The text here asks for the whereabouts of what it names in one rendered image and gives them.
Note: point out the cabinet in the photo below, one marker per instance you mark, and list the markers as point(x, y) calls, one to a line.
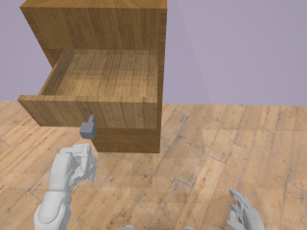
point(138, 25)

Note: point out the robot left forearm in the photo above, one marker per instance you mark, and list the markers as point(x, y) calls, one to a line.
point(54, 212)

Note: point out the robot left hand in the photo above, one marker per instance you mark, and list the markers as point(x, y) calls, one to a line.
point(78, 159)

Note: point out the robot right hand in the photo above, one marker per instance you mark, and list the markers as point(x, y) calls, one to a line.
point(249, 218)

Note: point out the drawer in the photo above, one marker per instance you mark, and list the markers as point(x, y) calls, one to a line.
point(119, 87)

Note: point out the handle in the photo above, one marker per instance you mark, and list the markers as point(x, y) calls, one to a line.
point(88, 129)

